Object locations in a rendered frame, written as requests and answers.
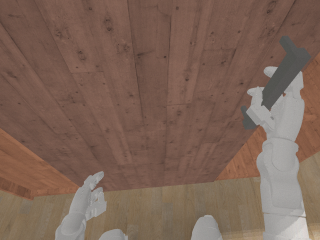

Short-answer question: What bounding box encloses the left robot hand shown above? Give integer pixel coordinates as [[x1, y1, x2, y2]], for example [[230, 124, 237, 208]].
[[68, 171, 107, 221]]

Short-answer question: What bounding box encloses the robot left forearm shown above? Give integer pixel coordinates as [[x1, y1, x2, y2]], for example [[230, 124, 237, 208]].
[[55, 212, 87, 240]]

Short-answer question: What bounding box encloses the handle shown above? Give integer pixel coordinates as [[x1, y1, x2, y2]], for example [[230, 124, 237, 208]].
[[240, 35, 311, 130]]

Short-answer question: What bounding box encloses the robot left thigh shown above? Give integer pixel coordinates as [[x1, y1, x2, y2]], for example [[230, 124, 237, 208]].
[[99, 229, 128, 240]]

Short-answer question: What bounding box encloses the robot right forearm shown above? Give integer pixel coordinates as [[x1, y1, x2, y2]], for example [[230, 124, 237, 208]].
[[256, 137, 312, 240]]

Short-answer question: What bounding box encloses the right robot hand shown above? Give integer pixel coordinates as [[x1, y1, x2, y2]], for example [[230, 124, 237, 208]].
[[246, 66, 305, 142]]

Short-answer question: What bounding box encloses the robot thigh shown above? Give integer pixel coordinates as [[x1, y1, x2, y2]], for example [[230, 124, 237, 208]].
[[191, 216, 223, 240], [99, 229, 128, 240]]

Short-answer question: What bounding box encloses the robot right thigh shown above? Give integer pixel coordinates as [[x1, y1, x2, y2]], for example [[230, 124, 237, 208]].
[[191, 216, 223, 240]]

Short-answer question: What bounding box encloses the wardrobe door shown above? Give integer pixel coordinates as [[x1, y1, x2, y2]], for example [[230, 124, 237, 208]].
[[0, 0, 320, 192], [0, 128, 78, 191]]

